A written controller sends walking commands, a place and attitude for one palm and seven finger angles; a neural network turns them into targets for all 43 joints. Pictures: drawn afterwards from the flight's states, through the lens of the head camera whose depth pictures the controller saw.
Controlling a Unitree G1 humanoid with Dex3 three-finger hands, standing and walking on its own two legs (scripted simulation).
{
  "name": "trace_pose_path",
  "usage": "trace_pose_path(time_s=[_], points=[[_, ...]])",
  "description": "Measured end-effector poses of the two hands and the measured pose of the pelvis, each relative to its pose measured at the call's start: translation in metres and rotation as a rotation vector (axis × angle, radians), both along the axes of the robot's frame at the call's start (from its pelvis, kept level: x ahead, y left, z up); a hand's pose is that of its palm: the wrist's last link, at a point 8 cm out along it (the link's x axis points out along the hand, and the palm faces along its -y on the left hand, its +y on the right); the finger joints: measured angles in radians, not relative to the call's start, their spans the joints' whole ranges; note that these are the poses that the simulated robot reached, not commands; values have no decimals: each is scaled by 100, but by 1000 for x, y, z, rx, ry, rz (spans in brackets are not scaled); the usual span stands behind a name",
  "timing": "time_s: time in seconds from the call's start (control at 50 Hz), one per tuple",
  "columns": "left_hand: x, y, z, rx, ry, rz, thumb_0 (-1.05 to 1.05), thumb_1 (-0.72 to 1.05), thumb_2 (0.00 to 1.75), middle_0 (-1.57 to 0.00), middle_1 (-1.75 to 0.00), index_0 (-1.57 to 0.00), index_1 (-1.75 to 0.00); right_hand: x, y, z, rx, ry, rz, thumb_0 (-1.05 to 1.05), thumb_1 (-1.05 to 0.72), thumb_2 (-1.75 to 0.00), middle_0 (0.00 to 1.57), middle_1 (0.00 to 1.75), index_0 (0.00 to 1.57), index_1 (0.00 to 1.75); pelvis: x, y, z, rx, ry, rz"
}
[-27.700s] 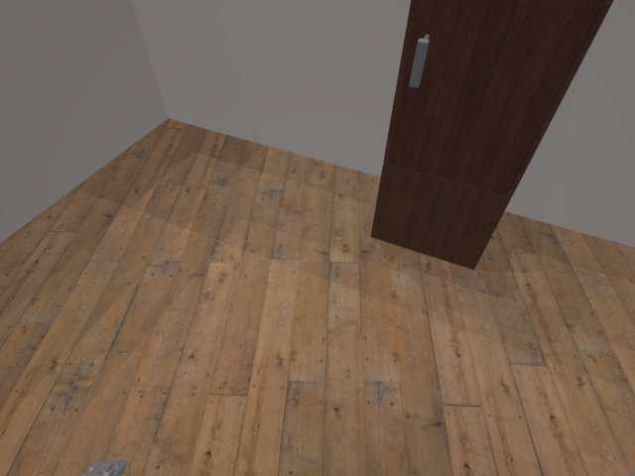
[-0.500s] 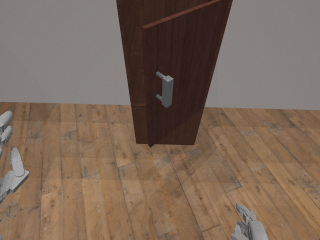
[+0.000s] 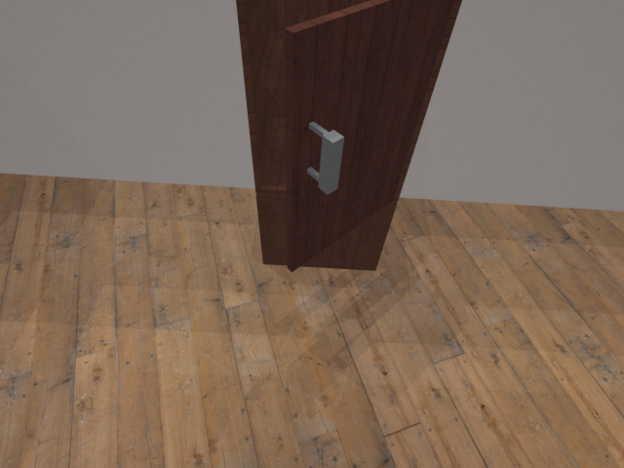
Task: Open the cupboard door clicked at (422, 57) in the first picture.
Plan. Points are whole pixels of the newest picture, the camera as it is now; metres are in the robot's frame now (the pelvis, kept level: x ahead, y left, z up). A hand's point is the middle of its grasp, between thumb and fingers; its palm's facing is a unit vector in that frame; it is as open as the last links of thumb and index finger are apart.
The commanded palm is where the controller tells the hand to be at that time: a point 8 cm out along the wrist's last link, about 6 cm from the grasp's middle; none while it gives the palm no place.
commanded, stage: let the arm hang, fingers relaxed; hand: left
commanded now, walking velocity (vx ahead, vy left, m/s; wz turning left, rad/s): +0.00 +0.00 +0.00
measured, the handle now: (321, 157) +0.61 +0.02 +0.03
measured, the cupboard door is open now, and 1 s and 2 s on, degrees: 44 44 44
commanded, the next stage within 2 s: look to check the result in 0.68 s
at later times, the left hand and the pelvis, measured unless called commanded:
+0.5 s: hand out of the picture +0.00 +0.15 -0.17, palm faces +0.05 -0.98 -0.17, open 7.4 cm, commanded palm none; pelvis +0.01 -0.01 +0.00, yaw +0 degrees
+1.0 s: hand out of the picture +0.01 +0.15 -0.17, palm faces +0.07 -0.98 -0.19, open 7.4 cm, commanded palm none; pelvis +0.03 -0.02 +0.00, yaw +1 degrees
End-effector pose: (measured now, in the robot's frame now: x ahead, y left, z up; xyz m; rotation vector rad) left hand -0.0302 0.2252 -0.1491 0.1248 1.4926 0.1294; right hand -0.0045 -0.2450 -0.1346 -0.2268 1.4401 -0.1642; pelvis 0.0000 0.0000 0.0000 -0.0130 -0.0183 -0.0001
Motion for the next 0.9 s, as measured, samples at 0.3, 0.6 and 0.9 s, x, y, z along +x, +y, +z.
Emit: trace_pose_path(time_s=[0.3, 0.6, 0.9], points=[[-22, -6, 12, 48, 52, 50, 1, 91, 90, -20, -30, -19, -30, -28, 52, -21, 147, 61, -65, 0, -90, -90, 20, 30, 20, 30, 5, -1, 1, 10, -11, 0], [33, -25, 4, 11, -84, 23, 1, 92, 90, -20, -30, -20, -30, -7, 35, -17, 110, 0, -71, 0, -91, -90, 20, 30, 20, 30, 13, -9, 1, 16, -16, -2], [28, -23, 8, 31, -38, 50, 0, 91, 90, -20, -30, -20, -30, 10, 21, -16, 94, 20, -41, 0, -91, -90, 20, 30, 20, 30, 25, -15, 2, 16, -13, 11]])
